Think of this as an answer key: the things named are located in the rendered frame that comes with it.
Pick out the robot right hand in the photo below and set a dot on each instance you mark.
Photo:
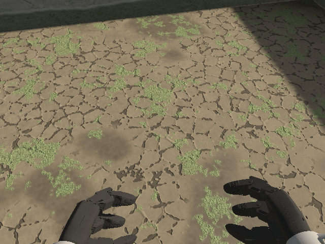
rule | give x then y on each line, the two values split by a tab
273	206

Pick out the robot left hand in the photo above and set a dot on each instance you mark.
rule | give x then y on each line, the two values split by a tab
88	218

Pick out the robot right forearm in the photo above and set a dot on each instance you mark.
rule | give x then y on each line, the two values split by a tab
306	237

